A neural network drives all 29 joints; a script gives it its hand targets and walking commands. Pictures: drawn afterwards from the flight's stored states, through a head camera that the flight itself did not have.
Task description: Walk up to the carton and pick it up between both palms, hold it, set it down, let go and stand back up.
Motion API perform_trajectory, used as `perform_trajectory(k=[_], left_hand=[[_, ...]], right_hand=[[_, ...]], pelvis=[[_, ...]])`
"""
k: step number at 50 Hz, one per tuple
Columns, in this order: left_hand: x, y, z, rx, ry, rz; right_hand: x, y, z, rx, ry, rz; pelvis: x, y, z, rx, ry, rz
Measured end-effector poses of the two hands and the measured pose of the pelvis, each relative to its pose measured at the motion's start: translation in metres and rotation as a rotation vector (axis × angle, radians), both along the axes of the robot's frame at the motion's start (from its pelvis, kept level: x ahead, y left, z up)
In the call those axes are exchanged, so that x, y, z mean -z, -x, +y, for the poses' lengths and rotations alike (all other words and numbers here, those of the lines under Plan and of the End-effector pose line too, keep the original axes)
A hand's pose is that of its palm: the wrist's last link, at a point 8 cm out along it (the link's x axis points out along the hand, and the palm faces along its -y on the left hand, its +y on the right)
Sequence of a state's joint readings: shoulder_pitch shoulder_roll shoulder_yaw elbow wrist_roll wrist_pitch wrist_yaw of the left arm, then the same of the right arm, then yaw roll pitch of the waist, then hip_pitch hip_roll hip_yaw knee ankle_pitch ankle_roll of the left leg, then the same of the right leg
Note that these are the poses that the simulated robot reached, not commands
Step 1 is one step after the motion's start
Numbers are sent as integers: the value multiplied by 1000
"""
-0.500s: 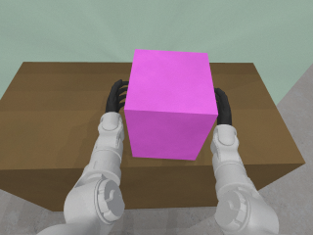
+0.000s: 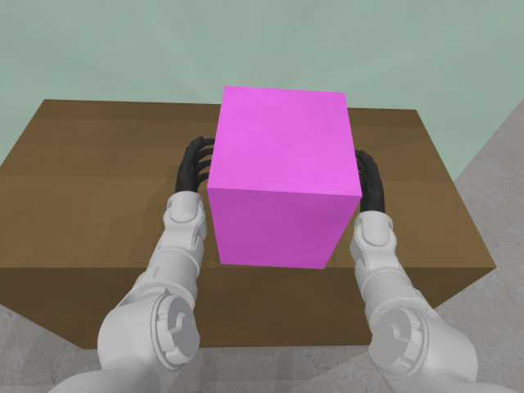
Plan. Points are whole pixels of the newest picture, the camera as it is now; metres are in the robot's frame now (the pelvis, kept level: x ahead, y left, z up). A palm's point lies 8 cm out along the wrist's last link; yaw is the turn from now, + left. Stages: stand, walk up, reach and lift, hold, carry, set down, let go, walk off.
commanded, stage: reach and lift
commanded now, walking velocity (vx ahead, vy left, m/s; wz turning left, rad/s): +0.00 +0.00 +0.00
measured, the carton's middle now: (277, 184) +0.47 -0.01 +0.03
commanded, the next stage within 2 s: none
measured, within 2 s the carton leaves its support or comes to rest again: leaves its support in 0.16 s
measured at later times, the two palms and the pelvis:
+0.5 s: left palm (180, 177) +0.42 +0.15 +0.10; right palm (372, 190) +0.40 -0.14 +0.11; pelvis +0.00 +0.00 +0.00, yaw +0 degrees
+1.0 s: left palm (161, 168) +0.38 +0.15 +0.16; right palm (385, 188) +0.36 -0.13 +0.16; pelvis -0.02 +0.01 +0.00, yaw +1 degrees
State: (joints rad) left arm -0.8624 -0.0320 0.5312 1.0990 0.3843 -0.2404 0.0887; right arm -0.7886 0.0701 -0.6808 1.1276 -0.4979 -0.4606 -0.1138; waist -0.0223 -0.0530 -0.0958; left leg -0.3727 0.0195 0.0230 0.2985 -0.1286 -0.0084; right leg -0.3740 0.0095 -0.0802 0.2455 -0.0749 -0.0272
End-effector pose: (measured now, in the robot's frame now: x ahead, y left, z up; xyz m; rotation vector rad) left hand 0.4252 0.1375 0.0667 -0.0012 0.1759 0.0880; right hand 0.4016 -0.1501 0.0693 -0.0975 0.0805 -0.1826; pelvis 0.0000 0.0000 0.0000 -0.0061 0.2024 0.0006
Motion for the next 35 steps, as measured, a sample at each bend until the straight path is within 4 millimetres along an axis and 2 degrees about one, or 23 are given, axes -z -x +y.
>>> perform_trajectory(k=[9, 16, 25, 35], left_hand=[[0, 4, -1, -7, 0, 29], [-10, 4, 2, -10, -3, 21], [-33, 9, 8, -8, -13, 5], [-71, 22, 12, -8, -9, 0]], right_hand=[[-2, 1, -1, -7, -8, 22], [-13, -1, 2, -6, -15, 12], [-36, 4, 9, -2, -38, 0], [-72, 19, 13, 12, -77, -4]], pelvis=[[0, 0, -2, 3, -1, -1], [0, -2, 0, 0, 2, -19], [-1, -2, 5, -5, 7, -88], [-3, 5, 10, -8, 8, -207]])
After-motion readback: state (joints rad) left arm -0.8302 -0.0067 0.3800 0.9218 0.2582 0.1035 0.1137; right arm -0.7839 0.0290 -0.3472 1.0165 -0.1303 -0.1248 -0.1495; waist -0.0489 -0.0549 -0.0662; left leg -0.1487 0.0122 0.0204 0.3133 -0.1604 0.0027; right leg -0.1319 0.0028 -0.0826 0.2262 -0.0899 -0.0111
